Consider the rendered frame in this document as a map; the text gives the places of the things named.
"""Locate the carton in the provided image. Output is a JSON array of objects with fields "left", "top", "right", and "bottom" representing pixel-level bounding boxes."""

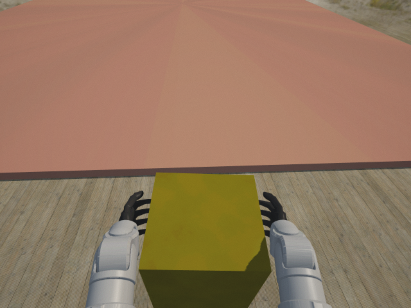
[{"left": 139, "top": 173, "right": 272, "bottom": 308}]

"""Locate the right robot forearm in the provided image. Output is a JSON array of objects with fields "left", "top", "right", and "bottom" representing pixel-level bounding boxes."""
[{"left": 270, "top": 220, "right": 332, "bottom": 308}]

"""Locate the robot right hand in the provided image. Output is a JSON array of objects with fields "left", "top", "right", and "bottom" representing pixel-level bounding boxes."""
[{"left": 259, "top": 192, "right": 287, "bottom": 237}]

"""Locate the robot left hand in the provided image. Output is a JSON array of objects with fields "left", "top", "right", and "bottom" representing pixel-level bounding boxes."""
[{"left": 119, "top": 191, "right": 151, "bottom": 235}]

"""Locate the left robot forearm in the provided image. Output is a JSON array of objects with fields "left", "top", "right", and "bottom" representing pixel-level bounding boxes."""
[{"left": 85, "top": 220, "right": 139, "bottom": 308}]

